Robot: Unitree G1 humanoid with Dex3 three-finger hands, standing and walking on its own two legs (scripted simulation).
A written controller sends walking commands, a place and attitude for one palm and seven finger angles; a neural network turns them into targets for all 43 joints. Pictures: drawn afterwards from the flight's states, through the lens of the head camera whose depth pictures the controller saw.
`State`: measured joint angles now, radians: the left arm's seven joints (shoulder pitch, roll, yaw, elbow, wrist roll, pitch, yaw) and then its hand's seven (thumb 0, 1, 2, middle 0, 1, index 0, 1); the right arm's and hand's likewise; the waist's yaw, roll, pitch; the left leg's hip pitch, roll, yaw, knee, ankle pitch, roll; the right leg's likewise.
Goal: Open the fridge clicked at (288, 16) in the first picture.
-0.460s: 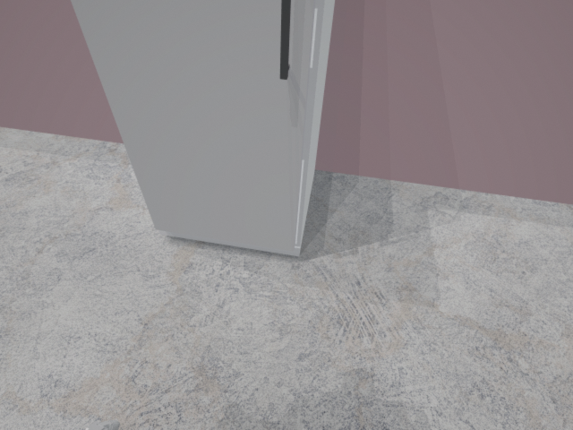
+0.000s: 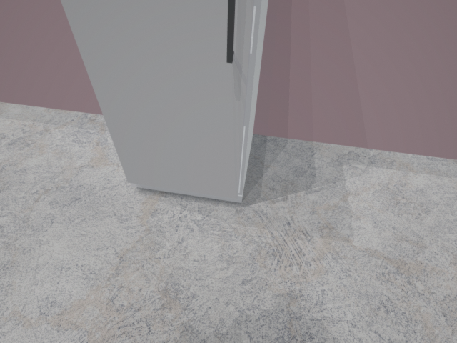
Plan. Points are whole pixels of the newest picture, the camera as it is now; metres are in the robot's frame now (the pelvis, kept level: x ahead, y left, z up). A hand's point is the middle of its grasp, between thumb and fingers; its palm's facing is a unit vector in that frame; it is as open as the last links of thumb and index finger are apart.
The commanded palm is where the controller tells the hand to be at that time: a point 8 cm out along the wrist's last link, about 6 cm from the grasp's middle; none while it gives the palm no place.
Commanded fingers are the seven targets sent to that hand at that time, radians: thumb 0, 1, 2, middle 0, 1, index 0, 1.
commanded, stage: stand and wait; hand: right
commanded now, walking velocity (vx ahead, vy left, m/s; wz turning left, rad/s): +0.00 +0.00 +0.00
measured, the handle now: out of the picture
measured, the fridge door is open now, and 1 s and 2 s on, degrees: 0 0 0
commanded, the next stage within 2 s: look at it before walking up in 0.36 s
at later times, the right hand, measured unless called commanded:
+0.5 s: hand out of the picture +0.08 -0.24 -0.15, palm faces -0.03 +0.94 -0.33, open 7.4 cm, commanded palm none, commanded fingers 0.00 -0.90 -0.90 0.20 0.30 0.20 0.30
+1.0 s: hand out of the picture +0.08 -0.25 -0.15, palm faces -0.02 +0.94 -0.33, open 7.4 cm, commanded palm none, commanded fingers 0.00 -0.90 -0.90 0.20 0.30 0.20 0.30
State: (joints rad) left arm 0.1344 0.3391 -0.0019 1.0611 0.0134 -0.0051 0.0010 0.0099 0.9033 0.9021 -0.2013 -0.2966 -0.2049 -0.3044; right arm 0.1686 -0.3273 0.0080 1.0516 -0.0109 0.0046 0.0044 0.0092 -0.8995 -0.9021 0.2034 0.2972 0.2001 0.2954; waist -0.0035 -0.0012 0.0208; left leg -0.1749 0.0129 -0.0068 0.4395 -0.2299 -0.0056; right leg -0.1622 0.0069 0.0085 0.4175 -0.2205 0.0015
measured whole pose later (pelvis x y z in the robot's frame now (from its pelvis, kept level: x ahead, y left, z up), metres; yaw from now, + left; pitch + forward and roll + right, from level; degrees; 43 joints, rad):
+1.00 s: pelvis +0.01 +0.00 +0.00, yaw +0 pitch -2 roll +0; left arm 0.12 0.34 -0.01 1.11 0.01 -0.01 0.00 0.01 0.90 0.90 -0.20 -0.30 -0.20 -0.30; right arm 0.15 -0.34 0.00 1.08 -0.01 0.00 0.00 0.01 -0.90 -0.90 0.20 0.30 0.20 0.30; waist 0.00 0.00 0.03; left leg -0.14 0.01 -0.01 0.37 -0.20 -0.01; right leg -0.13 0.00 0.01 0.36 -0.20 0.00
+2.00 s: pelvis -0.01 -0.03 -0.01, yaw +26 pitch +2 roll +0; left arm 0.09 0.22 0.05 0.89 0.00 0.02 0.03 0.01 0.91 0.90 -0.20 -0.30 -0.20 -0.30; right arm 0.25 -0.24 -0.08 0.91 -0.02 0.06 0.00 0.01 -0.90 -0.90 0.20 0.30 0.20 0.30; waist -0.05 0.03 0.04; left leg -0.35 -0.10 -0.22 0.51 -0.18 -0.01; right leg -0.29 0.00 0.02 0.60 -0.36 0.05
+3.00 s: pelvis +0.10 +0.09 -0.03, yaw +61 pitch +0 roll +2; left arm 0.12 0.20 0.04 0.89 0.02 -0.04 -0.03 0.01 0.91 0.90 -0.20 -0.30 -0.20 -0.30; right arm 0.43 -0.18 -0.05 1.06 -0.02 -0.03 0.00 0.01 -0.90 -0.90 0.20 0.30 0.20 0.30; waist -0.05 0.02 0.05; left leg 0.04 0.01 -0.07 0.46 -0.48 -0.03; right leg -0.49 -0.09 -0.11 0.64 -0.18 0.03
